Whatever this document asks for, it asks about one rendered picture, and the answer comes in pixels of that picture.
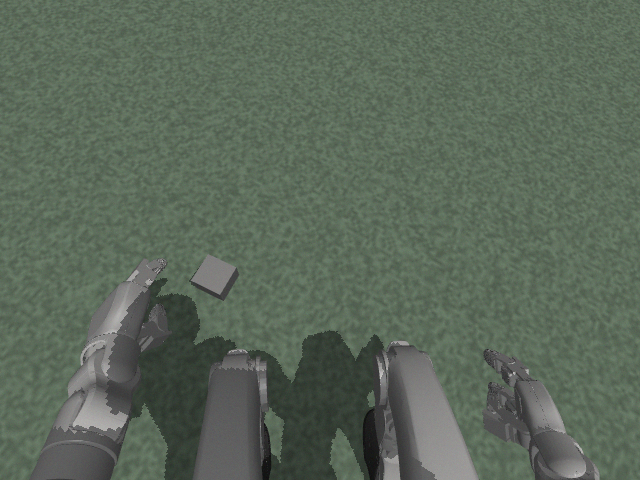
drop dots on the right robot hand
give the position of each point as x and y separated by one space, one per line
526 412

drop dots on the left robot arm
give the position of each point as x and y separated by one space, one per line
87 436

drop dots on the left robot hand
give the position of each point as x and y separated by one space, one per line
123 311

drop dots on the small box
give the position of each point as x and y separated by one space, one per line
215 277

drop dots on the right robot foot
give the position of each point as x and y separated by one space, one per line
370 445

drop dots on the right robot arm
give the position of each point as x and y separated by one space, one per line
557 456

